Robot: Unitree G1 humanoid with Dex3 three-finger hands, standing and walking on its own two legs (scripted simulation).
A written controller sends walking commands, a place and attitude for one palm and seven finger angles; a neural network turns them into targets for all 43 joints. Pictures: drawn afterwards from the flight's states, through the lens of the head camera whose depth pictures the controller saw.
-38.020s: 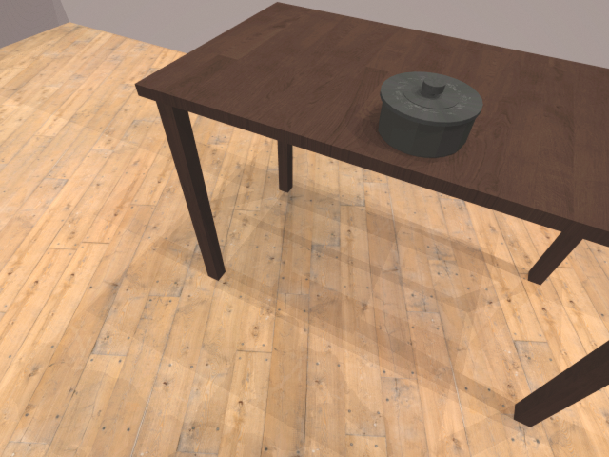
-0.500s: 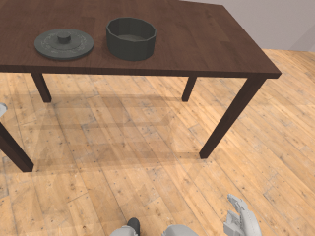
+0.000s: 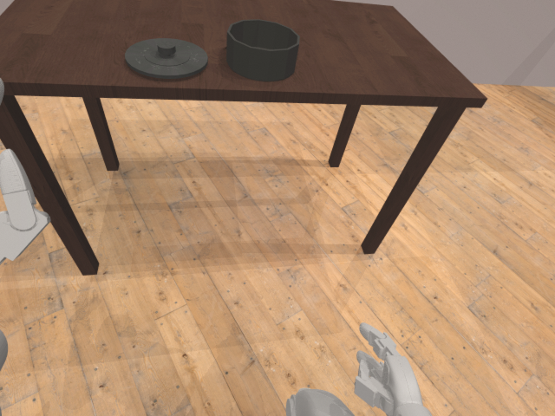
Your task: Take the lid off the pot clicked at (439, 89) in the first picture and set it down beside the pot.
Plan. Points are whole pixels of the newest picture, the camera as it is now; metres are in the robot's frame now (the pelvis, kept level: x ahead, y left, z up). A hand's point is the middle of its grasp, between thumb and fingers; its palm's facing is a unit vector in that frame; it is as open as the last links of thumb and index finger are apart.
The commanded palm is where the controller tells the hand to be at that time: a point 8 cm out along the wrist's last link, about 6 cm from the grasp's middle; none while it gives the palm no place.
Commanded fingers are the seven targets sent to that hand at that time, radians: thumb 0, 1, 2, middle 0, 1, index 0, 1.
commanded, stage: stop stepping back and stand still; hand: left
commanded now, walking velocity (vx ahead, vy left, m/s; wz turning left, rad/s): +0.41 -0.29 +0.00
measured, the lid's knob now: (166, 47) +0.88 +0.25 +0.09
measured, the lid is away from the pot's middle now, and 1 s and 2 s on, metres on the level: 0.24 0.24 0.24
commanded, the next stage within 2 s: let the arm hang, fingers relaxed in 0.12 s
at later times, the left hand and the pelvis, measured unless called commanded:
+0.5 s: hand out of the picture +0.15 +0.16 -0.19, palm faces +0.18 -0.97 -0.14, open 7.2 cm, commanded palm none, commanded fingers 0.00 0.90 0.90 -0.20 -0.30 -0.20 -0.30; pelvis +0.06 -0.01 -0.05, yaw +7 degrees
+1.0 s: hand (144, 386) +0.21 +0.20 -0.17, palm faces +0.10 -0.97 -0.21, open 7.4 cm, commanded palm none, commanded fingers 0.00 0.90 0.90 -0.20 -0.30 -0.20 -0.30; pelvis +0.17 +0.02 +0.00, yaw +5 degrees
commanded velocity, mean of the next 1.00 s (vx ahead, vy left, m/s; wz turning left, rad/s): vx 0.02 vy -0.01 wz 0.00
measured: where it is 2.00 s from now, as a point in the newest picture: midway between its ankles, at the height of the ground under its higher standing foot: outside the picture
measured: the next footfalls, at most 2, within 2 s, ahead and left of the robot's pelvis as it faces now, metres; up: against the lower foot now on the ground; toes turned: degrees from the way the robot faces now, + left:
right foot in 0.18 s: +0.00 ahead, -0.14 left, +0.00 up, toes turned +2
right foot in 0.44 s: +0.06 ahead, -0.09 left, +0.00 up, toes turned +5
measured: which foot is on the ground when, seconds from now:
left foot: down 0.00-0.46, up 0.48-0.74, down 0.76-1.00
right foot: up 0.00-0.16, down 0.18-0.32, up 0.34-0.42, down 0.44-0.78, up 0.80-0.98, down 1.00-1.00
